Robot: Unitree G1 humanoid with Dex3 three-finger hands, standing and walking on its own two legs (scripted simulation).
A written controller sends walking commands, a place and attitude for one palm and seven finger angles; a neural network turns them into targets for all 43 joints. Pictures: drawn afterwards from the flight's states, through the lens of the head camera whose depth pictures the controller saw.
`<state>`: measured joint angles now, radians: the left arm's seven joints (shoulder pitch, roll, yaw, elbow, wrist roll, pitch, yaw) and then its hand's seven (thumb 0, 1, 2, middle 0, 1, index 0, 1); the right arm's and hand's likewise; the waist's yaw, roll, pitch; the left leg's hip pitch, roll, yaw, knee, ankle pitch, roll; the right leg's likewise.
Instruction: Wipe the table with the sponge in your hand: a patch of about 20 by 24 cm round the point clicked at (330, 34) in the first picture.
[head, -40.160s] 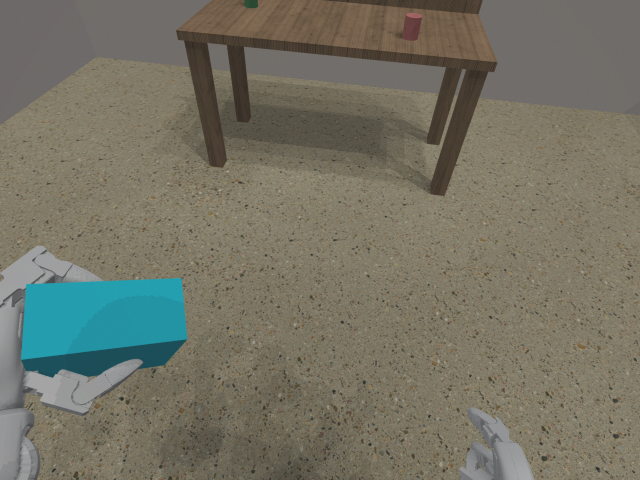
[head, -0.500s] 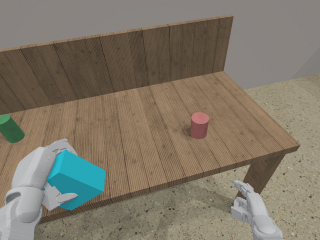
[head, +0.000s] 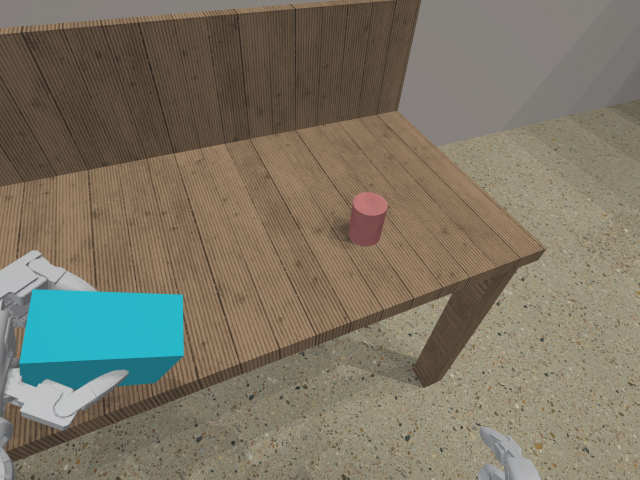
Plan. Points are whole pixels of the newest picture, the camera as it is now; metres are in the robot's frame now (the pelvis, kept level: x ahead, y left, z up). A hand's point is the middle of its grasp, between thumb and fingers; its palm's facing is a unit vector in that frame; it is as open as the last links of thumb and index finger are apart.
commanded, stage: step back with the hand held close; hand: left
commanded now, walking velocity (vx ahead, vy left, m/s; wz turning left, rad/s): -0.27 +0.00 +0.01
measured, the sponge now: (125, 342) +0.22 +0.21 +0.13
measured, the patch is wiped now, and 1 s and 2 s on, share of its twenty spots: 1.00 1.00 1.00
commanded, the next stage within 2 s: stop stepping back and stand still in 0.98 s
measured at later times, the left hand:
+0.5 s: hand (37, 403) +0.15 +0.24 +0.16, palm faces +0.38 -0.86 -0.34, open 10.0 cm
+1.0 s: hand out of the picture +0.08 +0.22 +0.18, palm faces +0.27 -0.91 -0.32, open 10.0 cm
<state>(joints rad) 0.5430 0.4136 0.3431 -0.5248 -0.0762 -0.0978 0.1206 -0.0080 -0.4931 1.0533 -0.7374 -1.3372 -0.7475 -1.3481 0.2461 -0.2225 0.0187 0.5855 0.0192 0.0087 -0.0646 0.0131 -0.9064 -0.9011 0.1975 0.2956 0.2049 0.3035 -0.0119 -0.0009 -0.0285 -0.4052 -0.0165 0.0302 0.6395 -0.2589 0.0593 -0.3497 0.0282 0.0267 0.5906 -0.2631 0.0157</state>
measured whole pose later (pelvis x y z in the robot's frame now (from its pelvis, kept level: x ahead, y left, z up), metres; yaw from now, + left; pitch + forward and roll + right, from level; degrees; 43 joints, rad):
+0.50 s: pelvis -0.06 +0.00 -0.01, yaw +1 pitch +0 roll -3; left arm 0.46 0.38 0.33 -0.59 -0.03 -0.18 0.14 -0.01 -0.49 1.05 -0.74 -1.34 -0.75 -1.35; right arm 0.17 -0.21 0.02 0.57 -0.01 -0.04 -0.06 0.01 -0.90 -0.90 0.20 0.30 0.21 0.30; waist 0.00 -0.03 0.01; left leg -0.53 0.00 0.03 0.71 -0.25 0.05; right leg -0.45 0.03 0.00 0.63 -0.19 0.01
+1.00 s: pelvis -0.15 +0.00 +0.01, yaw -1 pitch +4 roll +0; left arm 0.45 0.40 0.31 -0.56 -0.03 -0.22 0.11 -0.01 -0.50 1.05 -0.74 -1.33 -0.75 -1.34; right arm 0.18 -0.17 0.03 0.58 0.00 -0.04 -0.06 0.01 -0.90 -0.90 0.20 0.30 0.21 0.30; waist -0.04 -0.11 -0.05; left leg -0.41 -0.01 0.00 0.81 -0.41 -0.03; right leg -0.35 0.01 0.07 0.51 -0.22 0.01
